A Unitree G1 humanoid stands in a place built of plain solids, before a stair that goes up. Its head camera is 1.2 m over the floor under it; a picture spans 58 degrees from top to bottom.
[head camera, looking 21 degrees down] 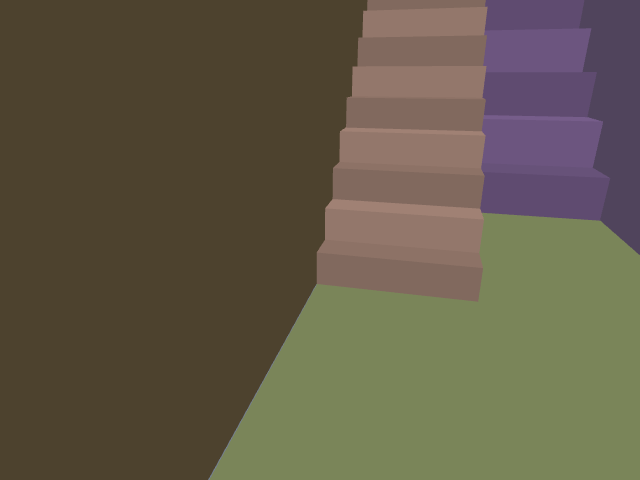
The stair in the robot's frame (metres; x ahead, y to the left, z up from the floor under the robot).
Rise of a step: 0.21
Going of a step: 0.22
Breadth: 0.94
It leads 14 degrees to the right of straight ahead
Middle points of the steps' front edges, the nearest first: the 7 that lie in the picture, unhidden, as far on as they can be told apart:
2.26 -0.44 0.21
2.48 -0.49 0.42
2.69 -0.54 0.63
2.91 -0.59 0.84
3.12 -0.64 1.04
3.33 -0.70 1.25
3.55 -0.75 1.46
